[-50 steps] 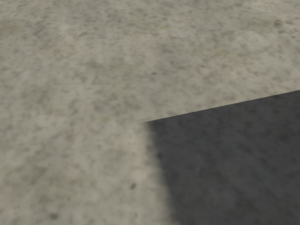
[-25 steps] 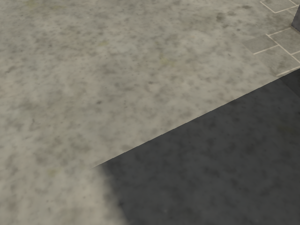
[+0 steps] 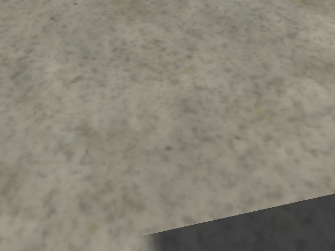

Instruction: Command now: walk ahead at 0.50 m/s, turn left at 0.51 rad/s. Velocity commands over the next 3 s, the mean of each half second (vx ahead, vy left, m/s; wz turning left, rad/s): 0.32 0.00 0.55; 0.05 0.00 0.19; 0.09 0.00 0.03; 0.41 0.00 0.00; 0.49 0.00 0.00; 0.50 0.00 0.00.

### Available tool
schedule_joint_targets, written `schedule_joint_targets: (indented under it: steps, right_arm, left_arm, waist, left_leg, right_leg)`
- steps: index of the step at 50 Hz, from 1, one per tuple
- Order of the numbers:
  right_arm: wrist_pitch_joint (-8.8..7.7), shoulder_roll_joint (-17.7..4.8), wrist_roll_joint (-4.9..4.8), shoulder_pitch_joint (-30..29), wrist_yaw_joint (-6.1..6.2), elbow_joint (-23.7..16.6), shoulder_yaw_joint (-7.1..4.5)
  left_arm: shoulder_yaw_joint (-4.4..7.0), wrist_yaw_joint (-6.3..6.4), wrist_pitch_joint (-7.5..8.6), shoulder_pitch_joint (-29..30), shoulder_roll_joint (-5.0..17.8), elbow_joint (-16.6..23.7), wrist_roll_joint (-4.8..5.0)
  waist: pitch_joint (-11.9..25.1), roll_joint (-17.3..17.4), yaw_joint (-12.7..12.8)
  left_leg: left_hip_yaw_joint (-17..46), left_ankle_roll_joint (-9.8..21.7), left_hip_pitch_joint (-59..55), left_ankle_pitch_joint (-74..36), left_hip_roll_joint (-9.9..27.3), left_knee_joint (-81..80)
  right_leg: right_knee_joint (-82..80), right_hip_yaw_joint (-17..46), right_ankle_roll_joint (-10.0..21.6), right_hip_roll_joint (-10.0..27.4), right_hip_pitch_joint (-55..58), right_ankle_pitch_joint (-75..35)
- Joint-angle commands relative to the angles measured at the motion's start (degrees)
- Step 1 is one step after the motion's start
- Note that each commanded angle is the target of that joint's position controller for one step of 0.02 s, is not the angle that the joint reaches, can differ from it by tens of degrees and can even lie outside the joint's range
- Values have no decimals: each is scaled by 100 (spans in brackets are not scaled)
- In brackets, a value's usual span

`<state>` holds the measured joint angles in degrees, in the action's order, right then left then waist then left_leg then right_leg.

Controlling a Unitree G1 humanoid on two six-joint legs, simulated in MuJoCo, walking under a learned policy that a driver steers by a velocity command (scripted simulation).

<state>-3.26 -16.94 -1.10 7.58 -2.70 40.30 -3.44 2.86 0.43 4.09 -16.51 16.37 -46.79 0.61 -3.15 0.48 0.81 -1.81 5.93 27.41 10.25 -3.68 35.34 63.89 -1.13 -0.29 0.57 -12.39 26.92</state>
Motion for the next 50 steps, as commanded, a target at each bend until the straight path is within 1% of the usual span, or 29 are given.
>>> schedule_joint_targets:
  steps: [1, 2, 3, 5, 7, 10, 12, 14, 16, 17, 18, 19, 20, 21, 22, 23, 25, 28, 32, 34, 36, 37, 38, 39, 40, 41, 43, 46, 50]
  right_arm:
    - [-51, -847, 6, 1002, 96, -172, -260]
    - [-54, -664, 47, 721, 119, -265, -200]
    - [-45, -621, 101, 580, 139, -359, -176]
    - [-56, -705, 80, 523, 187, -395, -206]
    - [-55, -876, 53, 611, 260, -366, -260]
    - [60, -987, 17, 806, 363, -276, -313]
    - [164, -1003, -8, 1065, 403, -181, -330]
    - [245, -922, -31, 1104, 443, -166, -323]
    - [291, -839, -7, 898, 490, -265, -319]
    - [301, -750, -9, 701, 497, -357, -298]
    - [282, -482, 41, 746, 485, -470, -217]
    - [267, -46, 162, 1559, 461, -485, -85]
    - [259, -425, 10, 2322, 412, -460, -94]
    - [340, -908, -60, 2031, 432, -305, -233]
    - [447, -1075, -50, 1408, 464, -398, -301]
    - [564, -1033, -29, 1130, 504, -429, -314]
    - [670, -701, -7, 1047, 523, -521, -246]
    - [622, -363, 80, 1101, 527, -504, -130]
    - [605, -381, 104, 831, 439, -528, -69]
    - [613, -404, 111, 833, 384, -485, -74]
    - [599, -406, 178, 913, 343, -410, -76]
    - [593, -598, 250, 861, 361, -501, -90]
    - [612, -1052, 283, 561, 412, -619, -155]
    - [554, -675, 317, 272, 370, -633, -57]
    - [474, -444, 333, 12, 337, -647, 16]
    - [406, -359, 342, 36, 321, -574, 35]
    - [320, -384, 298, 155, 311, -477, 43]
    - [310, -367, 262, 405, 324, -388, 60]
    - [316, -345, 228, 431, 362, -337, 48]
  left_arm:
    - [105, -70, 439, 587, 737, 827, 58]
    - [160, -34, 397, 559, 805, 794, -66]
    - [177, -38, 323, 457, 785, 789, -107]
    - [151, -23, 201, 306, 627, 784, -150]
    - [92, 1, 144, 620, 482, 896, -163]
    - [20, -12, 173, 1276, 325, 1039, -178]
    - [45, -56, 190, 1501, 388, 1105, -107]
    - [111, -86, 186, 1509, 544, 1124, -79]
    - [201, -100, 213, 1219, 718, 1058, -99]
    - [234, -89, 243, 903, 755, 975, -137]
    - [279, -50, 268, 552, 953, 961, -236]
    - [293, 6, 222, 372, 1225, 1026, -348]
    - [347, -30, 88, 142, 1249, 892, -226]
    - [261, -18, 15, 456, 870, 1081, -165]
    - [179, 20, -72, 675, 615, 1140, -168]
    - [110, 31, -149, 903, 495, 1140, -181]
    - [116, 42, -220, 1149, 589, 1039, -230]
    - [137, 35, -212, 1187, 600, 896, -212]
    - [177, 11, -284, 1201, 746, 742, -95]
    - [162, -12, -336, 1218, 770, 661, -43]
    - [85, -36, -354, 1129, 597, 521, 18]
    - [10, -67, -329, 923, 400, 434, -30]
    - [-60, -110, -282, 631, 139, 472, -188]
    - [-41, -68, -289, 908, 246, 459, -212]
    - [-17, -51, -303, 1013, 354, 428, -201]
    - [-21, -38, -312, 1041, 335, 352, -226]
    - [7, -20, -342, 878, 484, 212, -234]
    - [9, -48, -299, 850, 492, 15, -162]
    - [-2, -30, -264, 823, 451, -235, -140]
  waist:
    - [926, -80, -454]
    - [677, -48, -249]
    - [588, 96, -91]
    - [532, 174, 38]
    - [392, 198, -20]
    - [352, 366, -274]
    - [535, 485, -402]
    - [622, 580, -348]
    - [699, 703, -126]
    - [796, 678, 89]
    - [1277, 326, 196]
    - [1943, -1090, -149]
    - [2613, -2017, -299]
    - [2153, -1169, -139]
    - [1641, -761, 0]
    - [1270, -566, -10]
    - [761, -817, -177]
    - [930, -850, -215]
    - [1130, -905, -90]
    - [1002, -855, -150]
    - [829, -725, -280]
    - [790, -336, -215]
    - [765, 917, 224]
    - [604, 1104, 58]
    - [389, 953, 121]
    - [369, 925, 92]
    - [271, 855, 88]
    - [196, 268, 10]
    - [370, 28, -10]
  left_leg:
    - [3017, 1222, -3267, -129, 1711, -1844]
    - [2593, 1138, -2589, -728, 1522, -1962]
    - [2431, 1144, -2134, -1049, 1396, -2092]
    - [2095, 1192, -1599, -1585, 1274, -2225]
    - [1742, 1101, -1220, -1715, 1094, -2282]
    - [1270, 672, -872, -2338, 656, -1890]
    - [1477, 485, -1049, -2134, 670, -1637]
    - [1882, 351, -1386, -1798, 772, -1271]
    - [2278, 199, -1662, -1717, 841, -732]
    - [2273, 32, -1619, -1562, 682, -301]
    - [2043, -206, -1358, -933, 328, 631]
    - [1480, -545, -184, 2550, -303, 2205]
    - [1192, -724, 679, 3316, -242, 3467]
    - [1223, -913, 948, 2737, 83, 4001]
    - [983, -1013, 1100, 2278, 224, 4104]
    - [883, -1085, 978, 2049, 341, 3990]
    - [671, -1092, 398, 1801, 449, 3382]
    - [462, -1059, -209, 1737, 425, 2309]
    - [363, -911, -898, 1136, 510, 983]
    - [239, -773, -1295, 705, 443, 190]
    - [196, -515, -2039, 44, 374, -926]
    - [809, -281, -2363, -330, 843, -1317]
    - [1787, 194, -2144, -487, 1710, -1504]
    - [1948, 499, -1108, 411, 1832, -1847]
    - [1666, 274, -892, 1047, 1471, -1868]
    - [1419, 10, -896, 1224, 1210, -1791]
    - [1243, -217, -879, 1069, 1041, -1700]
    - [1046, -316, -1083, 702, 870, -1459]
    - [902, -286, -1356, -124, 787, -1239]
  right_leg:
    - [794, 679, 124, 340, -3176, -455]
    - [347, 657, 69, 495, -2769, -671]
    - [176, 654, -2, 536, -2436, -789]
    - [-302, 514, -207, 530, -2199, -940]
    - [-1088, 391, -383, 440, -2138, -1490]
    - [-2553, 234, -457, 8, -1516, -2772]
    - [-3058, 271, -449, -243, -1235, -3221]
    - [-3420, 496, -364, -292, -1127, -3095]
    - [-3645, 646, -185, -220, -913, -2878]
    - [-3962, 582, -59, -117, -484, -3238]
    - [-3974, 926, 211, 459, 473, -4148]
    - [-3566, 2282, 880, 1902, 2101, -6438]
    - [-3797, 3970, 1762, 2820, 2703, -5313]
    - [-4061, 3630, 1619, 2440, 2202, -4057]
    - [-4142, 2781, 1342, 2070, 1691, -3342]
    - [-4273, 2236, 1224, 1722, 1065, -3065]
    - [-4618, 1490, 1165, 1275, -23, -2871]
    - [-4645, 1037, 1373, 1249, -115, -3702]
    - [-4642, 965, 1470, 1412, -38, -3382]
    - [-4591, 945, 1369, 1350, -185, -2570]
    - [-4398, 800, 969, 1118, -646, -1738]
    - [-4091, 614, 525, 876, -969, -1206]
    - [-3416, -91, 37, 207, -1168, -527]
    - [-3411, 11, -117, 120, -544, -603]
    - [-3554, 68, -143, 138, -235, -1101]
    - [-3710, 77, -165, 149, -85, -1493]
    - [-3882, 187, -171, 258, 86, -1839]
    - [-3969, 192, -62, 286, 7, -1810]
    - [-3975, 214, -83, 320, 104, -2135]
